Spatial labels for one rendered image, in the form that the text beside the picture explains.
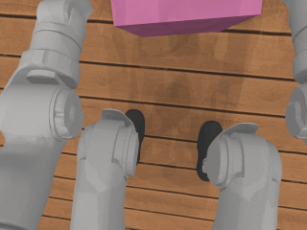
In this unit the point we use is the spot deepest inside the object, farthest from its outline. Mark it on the right robot upper arm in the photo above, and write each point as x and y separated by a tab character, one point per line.
296	113

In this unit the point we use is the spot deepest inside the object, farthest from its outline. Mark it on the robot shin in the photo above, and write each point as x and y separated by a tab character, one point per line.
250	128
107	114

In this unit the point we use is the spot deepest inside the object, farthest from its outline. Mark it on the carton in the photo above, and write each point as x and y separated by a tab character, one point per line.
147	18

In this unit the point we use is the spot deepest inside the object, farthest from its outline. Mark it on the right robot shin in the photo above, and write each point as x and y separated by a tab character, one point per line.
250	128

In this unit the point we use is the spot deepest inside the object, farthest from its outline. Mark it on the left robot forearm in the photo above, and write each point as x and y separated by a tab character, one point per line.
56	45

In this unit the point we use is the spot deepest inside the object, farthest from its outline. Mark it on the left robot shin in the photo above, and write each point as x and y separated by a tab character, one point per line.
107	114

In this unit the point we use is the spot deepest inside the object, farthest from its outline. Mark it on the right robot forearm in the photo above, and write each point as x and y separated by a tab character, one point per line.
297	20

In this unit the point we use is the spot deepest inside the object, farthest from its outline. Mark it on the left robot upper arm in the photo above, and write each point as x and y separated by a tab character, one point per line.
36	120

